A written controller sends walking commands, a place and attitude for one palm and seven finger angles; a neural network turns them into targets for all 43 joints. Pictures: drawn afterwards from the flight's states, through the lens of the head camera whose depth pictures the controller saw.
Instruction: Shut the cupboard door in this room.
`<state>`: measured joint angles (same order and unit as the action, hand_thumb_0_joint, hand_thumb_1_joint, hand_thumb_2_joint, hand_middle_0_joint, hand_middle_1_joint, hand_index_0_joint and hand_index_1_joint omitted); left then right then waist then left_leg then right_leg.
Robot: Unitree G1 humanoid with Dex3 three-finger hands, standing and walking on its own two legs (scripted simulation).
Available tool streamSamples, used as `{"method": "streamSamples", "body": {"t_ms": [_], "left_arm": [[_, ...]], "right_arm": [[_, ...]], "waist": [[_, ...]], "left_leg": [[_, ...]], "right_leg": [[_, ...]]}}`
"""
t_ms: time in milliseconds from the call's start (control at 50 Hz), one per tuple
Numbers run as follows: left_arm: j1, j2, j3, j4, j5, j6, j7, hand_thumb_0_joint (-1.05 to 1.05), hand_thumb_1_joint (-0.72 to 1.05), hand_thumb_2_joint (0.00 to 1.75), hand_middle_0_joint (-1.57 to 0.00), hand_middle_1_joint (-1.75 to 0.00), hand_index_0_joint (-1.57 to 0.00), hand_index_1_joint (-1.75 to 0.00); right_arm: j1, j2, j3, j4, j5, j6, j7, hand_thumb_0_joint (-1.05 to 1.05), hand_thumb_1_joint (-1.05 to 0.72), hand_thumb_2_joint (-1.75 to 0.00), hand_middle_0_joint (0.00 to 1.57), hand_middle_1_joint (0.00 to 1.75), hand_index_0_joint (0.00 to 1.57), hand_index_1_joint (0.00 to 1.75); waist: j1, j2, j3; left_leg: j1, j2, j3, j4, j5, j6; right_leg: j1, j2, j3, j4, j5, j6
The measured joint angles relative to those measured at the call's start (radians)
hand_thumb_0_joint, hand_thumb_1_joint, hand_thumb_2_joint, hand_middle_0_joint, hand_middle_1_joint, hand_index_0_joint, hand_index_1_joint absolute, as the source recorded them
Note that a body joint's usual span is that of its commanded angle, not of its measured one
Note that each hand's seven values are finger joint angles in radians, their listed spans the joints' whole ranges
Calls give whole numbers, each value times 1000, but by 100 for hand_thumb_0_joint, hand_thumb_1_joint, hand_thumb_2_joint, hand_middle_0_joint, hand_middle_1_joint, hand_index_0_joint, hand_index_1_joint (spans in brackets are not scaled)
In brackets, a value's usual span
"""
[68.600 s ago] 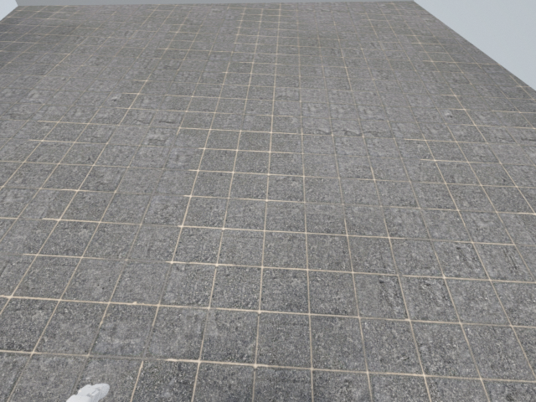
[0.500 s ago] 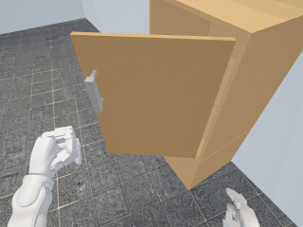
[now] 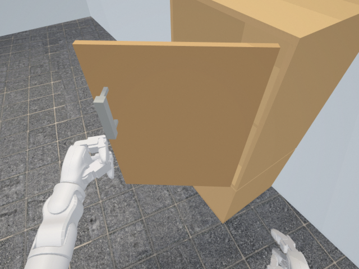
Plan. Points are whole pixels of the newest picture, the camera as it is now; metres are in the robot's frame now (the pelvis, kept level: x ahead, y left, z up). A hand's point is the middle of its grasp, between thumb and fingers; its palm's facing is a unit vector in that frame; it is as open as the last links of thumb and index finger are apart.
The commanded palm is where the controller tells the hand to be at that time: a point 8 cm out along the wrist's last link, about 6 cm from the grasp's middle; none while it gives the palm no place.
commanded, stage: bring the fist close to the handle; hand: left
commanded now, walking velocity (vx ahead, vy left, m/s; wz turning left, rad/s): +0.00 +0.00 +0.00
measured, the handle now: (108, 113) +0.46 +0.21 +0.09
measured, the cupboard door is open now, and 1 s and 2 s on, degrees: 54 54 43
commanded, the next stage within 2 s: push the door shut along its arc in 0.66 s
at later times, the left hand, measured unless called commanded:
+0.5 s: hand (118, 146) +0.36 +0.17 +0.09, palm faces +0.03 -1.00 -0.02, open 3.1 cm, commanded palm +0.33 +0.22 +0.10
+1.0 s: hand (120, 137) +0.38 +0.16 +0.10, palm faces -0.02 -1.00 -0.03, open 3.1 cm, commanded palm +0.36 +0.21 +0.10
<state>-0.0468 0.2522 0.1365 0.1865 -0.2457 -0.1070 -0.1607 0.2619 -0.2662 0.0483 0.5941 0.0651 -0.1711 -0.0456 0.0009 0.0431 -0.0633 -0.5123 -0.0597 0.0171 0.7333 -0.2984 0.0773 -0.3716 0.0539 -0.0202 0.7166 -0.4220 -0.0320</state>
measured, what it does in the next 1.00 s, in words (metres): stands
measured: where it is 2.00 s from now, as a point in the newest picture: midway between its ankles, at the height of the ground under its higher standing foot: outside the picture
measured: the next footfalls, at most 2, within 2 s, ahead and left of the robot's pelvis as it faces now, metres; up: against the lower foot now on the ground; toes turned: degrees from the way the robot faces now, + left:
none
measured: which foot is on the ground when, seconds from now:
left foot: down 0.00-1.00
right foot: down 0.00-1.00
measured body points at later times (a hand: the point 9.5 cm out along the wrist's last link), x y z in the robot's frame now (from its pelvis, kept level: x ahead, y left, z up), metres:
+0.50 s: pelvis +0.00 +0.00 +0.00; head +0.02 -0.01 +0.45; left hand +0.35 +0.22 +0.09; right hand +0.12 -0.26 -0.10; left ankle +0.05 +0.07 -0.71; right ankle -0.03 -0.10 -0.71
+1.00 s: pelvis -0.01 -0.01 +0.00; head +0.01 -0.01 +0.45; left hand +0.37 +0.22 +0.10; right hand +0.12 -0.26 -0.10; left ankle +0.05 +0.07 -0.71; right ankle -0.03 -0.10 -0.71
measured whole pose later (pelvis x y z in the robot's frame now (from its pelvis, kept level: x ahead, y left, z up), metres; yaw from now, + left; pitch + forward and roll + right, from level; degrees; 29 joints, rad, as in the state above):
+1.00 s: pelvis -0.01 -0.01 +0.00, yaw +0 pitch +5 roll -1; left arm -0.41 0.31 0.17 0.60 -0.22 -0.21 -0.18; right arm 0.26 -0.27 0.05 0.62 0.07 -0.08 -0.05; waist -0.04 0.03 -0.05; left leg -0.55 -0.04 0.01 0.74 -0.28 0.06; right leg -0.41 0.07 -0.03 0.73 -0.41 -0.04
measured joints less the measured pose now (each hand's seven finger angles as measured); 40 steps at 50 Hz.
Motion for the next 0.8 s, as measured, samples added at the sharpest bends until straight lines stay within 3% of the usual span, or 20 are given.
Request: {"method": "streamSamples", "body": {"t_ms": [160,300,560,800], "left_arm": [[-141,-3,-7,111,32,-21,48,2,90,90,-130,-150,-130,-150],[-223,6,7,215,32,-15,50,2,90,90,-129,-150,-130,-150],[-155,6,37,201,34,-65,47,2,90,90,-129,-150,-130,-150],[-215,9,19,265,17,-62,16,2,90,90,-130,-150,-130,-150]], "right_arm": [[-23,12,11,18,-8,28,0,1,-91,-90,20,30,20,30],[7,2,-1,18,-5,53,9,1,-91,-90,20,30,20,30],[33,-7,-17,16,-5,90,17,1,-91,-90,20,30,20,30],[-4,-5,-9,17,6,85,5,1,-91,-90,20,30,20,30]], "waist": [[-13,-13,8],[-23,-4,-1],[-23,-11,2],[-18,-4,-2]], "left_leg": [[-9,-1,3,-2,3,1],[-10,3,8,-11,4,1],[1,13,18,-8,-3,-4],[-7,12,2,-7,11,-9]], "right_leg": [[-12,-1,2,3,1,1],[-13,2,9,-11,8,1],[-8,10,20,-4,4,-5],[-12,11,2,-3,12,-9]]}}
